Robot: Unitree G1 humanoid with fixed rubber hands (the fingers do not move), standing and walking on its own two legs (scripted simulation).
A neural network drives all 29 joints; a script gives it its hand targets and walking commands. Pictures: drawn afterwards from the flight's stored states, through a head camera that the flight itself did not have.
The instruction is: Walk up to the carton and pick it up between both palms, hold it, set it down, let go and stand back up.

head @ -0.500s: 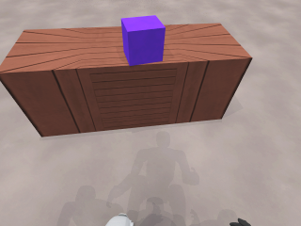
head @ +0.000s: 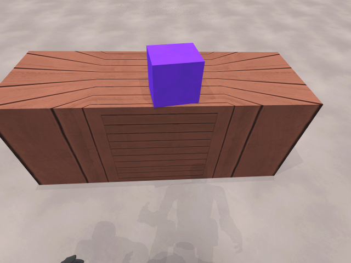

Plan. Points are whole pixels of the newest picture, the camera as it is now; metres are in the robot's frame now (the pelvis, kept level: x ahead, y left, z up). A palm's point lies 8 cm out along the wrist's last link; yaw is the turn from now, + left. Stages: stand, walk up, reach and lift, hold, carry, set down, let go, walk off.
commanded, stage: walk up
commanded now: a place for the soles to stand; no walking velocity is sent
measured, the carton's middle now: (173, 75) +0.87 +0.00 -0.03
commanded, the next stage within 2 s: none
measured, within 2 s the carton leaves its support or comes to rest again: neither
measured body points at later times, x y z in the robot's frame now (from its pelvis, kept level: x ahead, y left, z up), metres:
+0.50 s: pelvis +0.20 +0.02 +0.02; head +0.20 +0.04 +0.47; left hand +0.24 +0.29 -0.11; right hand +0.29 -0.24 -0.08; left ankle +0.21 +0.13 -0.70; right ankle +0.26 -0.13 -0.65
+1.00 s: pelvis +0.35 +0.01 +0.01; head +0.37 +0.01 +0.46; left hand +0.38 +0.28 -0.11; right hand +0.50 -0.23 -0.10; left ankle +0.41 +0.12 -0.70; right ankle +0.36 -0.13 -0.70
